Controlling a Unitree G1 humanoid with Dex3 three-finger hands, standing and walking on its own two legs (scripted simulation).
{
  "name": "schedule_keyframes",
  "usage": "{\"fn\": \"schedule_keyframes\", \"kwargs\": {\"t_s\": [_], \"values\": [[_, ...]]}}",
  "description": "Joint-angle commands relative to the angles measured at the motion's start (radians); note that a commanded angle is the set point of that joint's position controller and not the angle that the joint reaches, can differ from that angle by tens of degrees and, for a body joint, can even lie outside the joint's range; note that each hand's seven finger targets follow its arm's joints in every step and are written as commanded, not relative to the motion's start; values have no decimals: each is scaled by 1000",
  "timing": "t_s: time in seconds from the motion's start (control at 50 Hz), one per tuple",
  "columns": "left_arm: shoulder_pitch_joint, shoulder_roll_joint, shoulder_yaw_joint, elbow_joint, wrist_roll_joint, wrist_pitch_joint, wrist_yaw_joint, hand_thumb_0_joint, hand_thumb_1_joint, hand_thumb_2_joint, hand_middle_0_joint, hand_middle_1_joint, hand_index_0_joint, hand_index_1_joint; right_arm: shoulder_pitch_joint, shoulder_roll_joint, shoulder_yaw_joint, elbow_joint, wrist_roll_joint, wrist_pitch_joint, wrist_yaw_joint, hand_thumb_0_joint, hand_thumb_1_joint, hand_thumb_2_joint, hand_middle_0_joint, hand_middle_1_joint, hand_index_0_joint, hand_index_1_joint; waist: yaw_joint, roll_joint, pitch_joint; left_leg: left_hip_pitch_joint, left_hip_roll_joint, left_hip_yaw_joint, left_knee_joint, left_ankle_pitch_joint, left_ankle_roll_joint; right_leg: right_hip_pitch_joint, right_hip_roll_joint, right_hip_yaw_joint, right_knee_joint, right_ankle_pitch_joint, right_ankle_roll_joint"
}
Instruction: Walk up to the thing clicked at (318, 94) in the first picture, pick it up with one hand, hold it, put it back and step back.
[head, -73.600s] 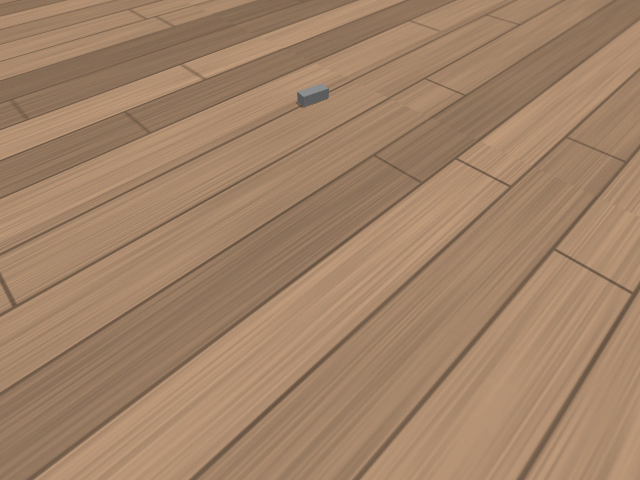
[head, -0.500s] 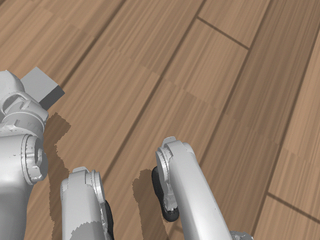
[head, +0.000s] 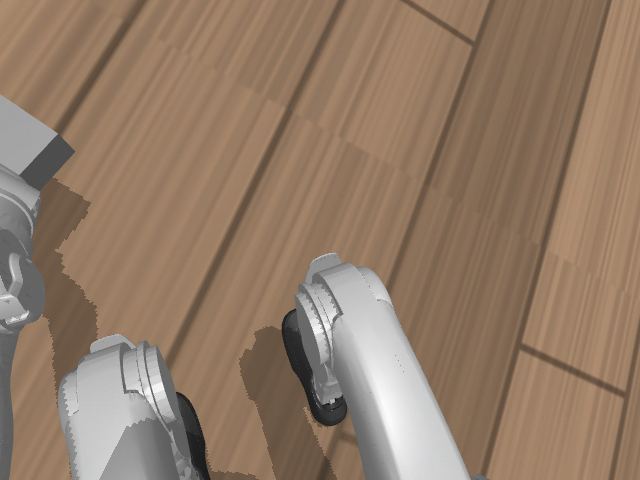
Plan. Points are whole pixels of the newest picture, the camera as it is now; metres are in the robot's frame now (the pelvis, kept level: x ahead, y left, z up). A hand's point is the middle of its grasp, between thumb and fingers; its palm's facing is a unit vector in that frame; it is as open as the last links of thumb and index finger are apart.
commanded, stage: lower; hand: left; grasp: from above
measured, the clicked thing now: out of the picture +0.53 +0.23 -0.20
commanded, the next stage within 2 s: rest in 0.50 s
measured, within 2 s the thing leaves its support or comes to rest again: neither
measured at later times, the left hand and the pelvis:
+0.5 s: hand out of the picture +0.54 +0.22 -0.22, palm faces -0.28 -0.34 -0.90, open 10.1 cm; pelvis +0.00 +0.00 -0.02, yaw -3 degrees
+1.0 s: hand (10, 188) +0.54 +0.22 -0.26, palm faces -0.29 -0.34 -0.89, open 10.0 cm; pelvis +0.00 +0.00 -0.02, yaw -6 degrees
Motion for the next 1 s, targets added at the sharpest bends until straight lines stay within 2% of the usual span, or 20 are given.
{"fn": "schedule_keyframes", "kwargs": {"t_s": [0.0,0.02,0.04,0.06,0.08,0.12,0.14,0.2,0.22,0.24,0.34,0.5,0.54,0.6,0.68,0.74,0.82,0.88,0.92,0.98], "values": [[-447,224,-53,-164,36,6,56,0,774,879,-1134,-786,-1142,-776,297,-261,-60,33,3,3,11,0,-891,-894,201,300,201,300,-55,360,-803,470,11,39,-263,251,0,537,18,-82,-161,158,-52],[-453,244,-49,-158,39,8,58,0,778,882,-1142,-775,-1146,-769,295,-265,-59,36,7,3,11,0,-891,-894,201,300,201,300,-47,366,-806,444,11,43,-259,252,4,545,22,-80,-159,161,-52],[-446,243,-42,-141,39,14,58,0,787,888,-1147,-771,-1150,-765,313,-268,-57,32,6,5,16,0,-890,-894,201,300,201,300,-61,343,-783,445,13,29,-257,264,1,541,14,-82,-154,174,-49],[-456,246,-51,-164,32,13,55,0,783,870,-1139,-774,-1146,-765,300,-271,-55,31,9,3,16,0,-890,-894,201,300,201,300,-50,368,-796,419,9,37,-257,259,5,538,22,-81,-147,168,-51],[-435,240,-47,-123,32,21,54,0,783,918,-1155,-779,-1152,-780,306,-272,-50,30,5,7,19,0,-892,-895,201,300,201,300,-57,342,-775,420,11,38,-247,268,6,554,23,-83,-155,179,-50],[-463,242,-52,-156,29,19,44,0,704,886,-1120,-745,-1111,-753,318,-274,-45,27,6,6,25,0,-892,-894,201,300,200,300,-75,362,-761,428,15,23,-247,285,0,537,20,-89,-140,192,-51],[-437,222,-65,-86,27,26,40,0,674,851,-1097,-726,-1089,-732,307,-282,-41,28,1,6,27,0,-892,-894,201,300,200,300,-79,334,-730,412,17,19,-236,272,3,515,23,-96,-133,181,-52],[-451,265,-58,-127,33,15,31,0,695,839,-1101,-728,-1098,-729,324,-288,-27,24,-5,7,30,0,-889,-893,201,300,201,300,-94,318,-702,376,15,17,-219,287,6,542,24,-98,-133,197,-48],[-455,275,-56,-104,39,16,34,0,699,849,-1095,-742,-1094,-741,322,-298,-25,15,0,6,31,0,-887,-892,201,300,201,300,-87,342,-708,387,16,14,-229,286,2,517,25,-97,-128,189,-50],[-453,248,-70,-80,28,17,38,0,706,821,-1110,-727,-1109,-727,311,-297,-19,5,-2,7,32,0,-891,-894,201,300,201,300,-94,358,-697,389,18,9,-231,277,0,512,26,-102,-122,181,-52],[-497,252,-85,-86,38,14,61,0,695,825,-1089,-749,-1093,-743,303,-308,-1,-11,-14,7,42,0,-892,-894,201,300,201,300,-121,404,-694,439,24,-9,-225,274,-10,490,27,-125,-109,186,-55],[-520,343,-63,-165,26,17,92,0,697,851,-1103,-735,-1099,-737,283,-330,23,-34,-17,17,58,0,-894,-895,201,301,201,301,-119,488,-709,478,32,-2,-208,304,-15,534,31,-135,-107,224,-57],[-500,337,-70,-146,32,19,91,0,705,858,-1109,-734,-1104,-737,284,-337,27,-42,-16,21,64,0,-893,-895,201,300,201,300,-139,480,-701,476,35,-11,-206,311,-17,535,35,-142,-100,234,-57],[-480,371,-73,-142,32,19,91,0,666,860,-1095,-671,-1078,-686,277,-339,39,-49,-10,29,65,0,-883,-891,202,301,201,301,-131,450,-685,412,29,4,-191,292,-1,576,44,-137,-119,231,-52],[-445,398,-75,-135,26,17,71,0,637,813,-1086,-611,-1065,-630,275,-353,55,-74,-6,39,65,0,-881,-890,202,301,201,301,-145,417,-663,397,33,-11,-189,299,2,585,46,-142,-123,233,-49],[-407,378,-96,-98,14,16,64,0,631,796,-1071,-635,-1057,-647,271,-345,70,-81,-8,45,67,0,-885,-892,202,301,201,301,-152,392,-636,362,32,-13,-185,303,7,617,51,-145,-122,246,-48],[-427,402,-93,-94,8,17,70,0,630,741,-1075,-593,-1062,-604,263,-356,82,-98,-8,47,60,0,-885,-892,202,301,201,301,-160,421,-622,394,40,-34,-194,304,0,576,54,-158,-118,237,-50],[-426,392,-100,-102,-4,12,73,0,606,729,-1047,-599,-1039,-605,262,-362,90,-108,-11,47,63,0,-885,-892,202,301,201,301,-178,420,-582,398,44,-43,-195,296,-3,562,51,-168,-118,227,-49],[-439,418,-100,-137,-6,3,74,0,600,681,-1044,-561,-1036,-566,257,-370,96,-116,-10,46,60,0,-885,-892,202,301,201,301,-179,434,-579,393,44,-41,-190,288,0,567,53,-166,-123,224,-47],[-447,424,-106,-169,-4,-1,73,0,614,717,-1067,-561,-1053,-574,252,-374,102,-126,-10,45,61,0,-887,-893,201,301,201,301,-183,470,-597,446,49,-50,-197,306,-10,561,51,-175,-112,234,-52]]}}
